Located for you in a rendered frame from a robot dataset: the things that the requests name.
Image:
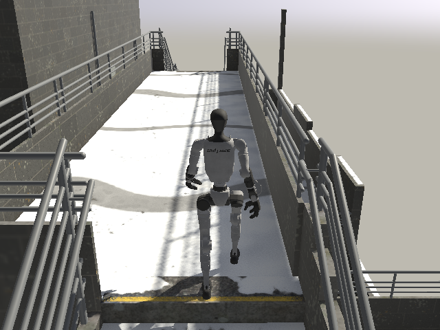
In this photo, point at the robot left upper arm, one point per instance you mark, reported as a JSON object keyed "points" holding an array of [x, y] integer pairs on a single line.
{"points": [[197, 146]]}

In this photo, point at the robot left hand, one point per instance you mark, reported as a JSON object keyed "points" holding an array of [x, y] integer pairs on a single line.
{"points": [[196, 181]]}

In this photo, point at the robot left forearm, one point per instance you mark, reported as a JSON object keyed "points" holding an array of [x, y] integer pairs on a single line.
{"points": [[189, 178]]}

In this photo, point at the robot right forearm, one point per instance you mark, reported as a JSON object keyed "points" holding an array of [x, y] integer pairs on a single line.
{"points": [[251, 189]]}

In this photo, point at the robot right hand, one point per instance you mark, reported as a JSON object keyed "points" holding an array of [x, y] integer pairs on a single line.
{"points": [[255, 209]]}

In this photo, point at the robot right upper arm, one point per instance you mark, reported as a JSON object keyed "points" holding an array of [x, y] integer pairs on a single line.
{"points": [[241, 146]]}

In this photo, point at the robot right shin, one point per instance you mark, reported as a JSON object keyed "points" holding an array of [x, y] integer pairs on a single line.
{"points": [[235, 235]]}

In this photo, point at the robot left shin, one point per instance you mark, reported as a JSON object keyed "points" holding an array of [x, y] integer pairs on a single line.
{"points": [[205, 265]]}

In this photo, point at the robot shin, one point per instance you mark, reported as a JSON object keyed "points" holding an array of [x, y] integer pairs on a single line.
{"points": [[235, 235], [205, 265]]}

